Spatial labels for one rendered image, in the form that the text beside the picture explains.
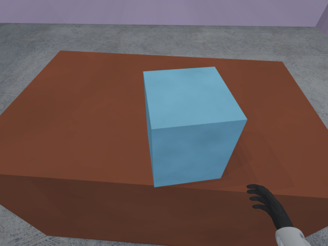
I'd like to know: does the carton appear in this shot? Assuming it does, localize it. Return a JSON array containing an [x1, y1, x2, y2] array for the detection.
[[143, 67, 247, 187]]

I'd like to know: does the right robot forearm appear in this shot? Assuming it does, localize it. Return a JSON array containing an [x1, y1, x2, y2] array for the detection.
[[275, 227, 311, 246]]

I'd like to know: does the pedestal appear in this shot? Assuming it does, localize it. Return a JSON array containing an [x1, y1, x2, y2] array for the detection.
[[0, 51, 328, 246]]

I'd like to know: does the robot right hand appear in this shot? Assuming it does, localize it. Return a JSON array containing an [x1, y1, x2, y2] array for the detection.
[[247, 184, 294, 230]]

